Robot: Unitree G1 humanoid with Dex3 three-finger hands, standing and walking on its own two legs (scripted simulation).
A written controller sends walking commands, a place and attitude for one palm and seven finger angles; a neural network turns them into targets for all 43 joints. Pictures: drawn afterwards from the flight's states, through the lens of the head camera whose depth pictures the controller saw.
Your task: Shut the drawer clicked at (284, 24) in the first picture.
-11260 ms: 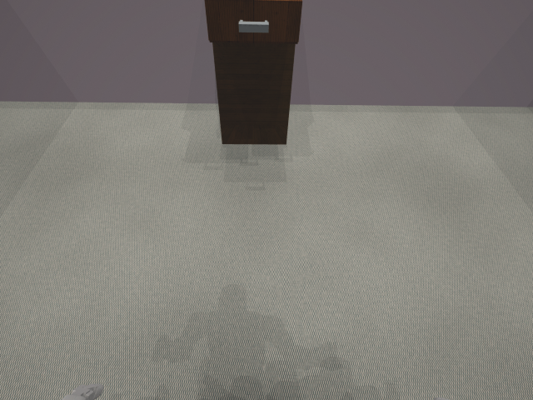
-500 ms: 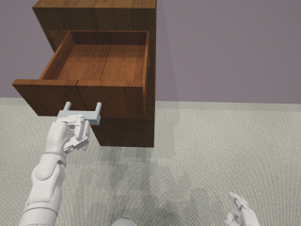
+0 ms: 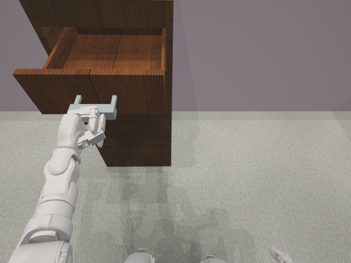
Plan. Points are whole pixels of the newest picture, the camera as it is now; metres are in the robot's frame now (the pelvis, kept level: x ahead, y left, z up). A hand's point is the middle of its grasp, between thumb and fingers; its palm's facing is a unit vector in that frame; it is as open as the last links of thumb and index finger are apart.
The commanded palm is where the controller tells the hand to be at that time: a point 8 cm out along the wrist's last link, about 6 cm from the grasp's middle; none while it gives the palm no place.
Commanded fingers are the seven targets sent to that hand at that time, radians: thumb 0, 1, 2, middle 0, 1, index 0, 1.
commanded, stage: push the drawer shut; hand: left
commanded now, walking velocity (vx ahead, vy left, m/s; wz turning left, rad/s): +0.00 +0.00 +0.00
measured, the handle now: (94, 105) +0.47 +0.21 +0.07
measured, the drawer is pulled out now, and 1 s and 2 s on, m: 0.20 0.08 0.00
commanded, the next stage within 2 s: pull the fist back off the drawer in 1.96 s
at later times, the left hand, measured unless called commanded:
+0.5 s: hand (107, 111) +0.45 +0.18 +0.07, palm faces +0.02 -1.00 -0.03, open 2.9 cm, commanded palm +0.44 +0.23 +0.08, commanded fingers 0.00 0.90 0.90 -1.40 -1.60 -1.40 -1.60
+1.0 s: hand (110, 94) +0.50 +0.18 +0.08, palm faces +0.02 -1.00 -0.03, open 3.0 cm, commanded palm +0.50 +0.23 +0.08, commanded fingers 0.00 0.90 0.90 -1.40 -1.60 -1.40 -1.60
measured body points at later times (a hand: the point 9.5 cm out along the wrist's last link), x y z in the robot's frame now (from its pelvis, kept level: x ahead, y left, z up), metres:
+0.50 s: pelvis +0.00 +0.00 -0.01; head +0.08 +0.01 +0.44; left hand +0.44 +0.23 +0.08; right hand +0.07 -0.26 -0.13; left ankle +0.04 +0.11 -0.70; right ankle +0.01 -0.12 -0.70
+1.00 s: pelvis +0.00 +0.00 -0.02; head +0.11 +0.01 +0.42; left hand +0.50 +0.23 +0.08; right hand +0.00 -0.27 -0.13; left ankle +0.04 +0.11 -0.70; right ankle +0.01 -0.12 -0.70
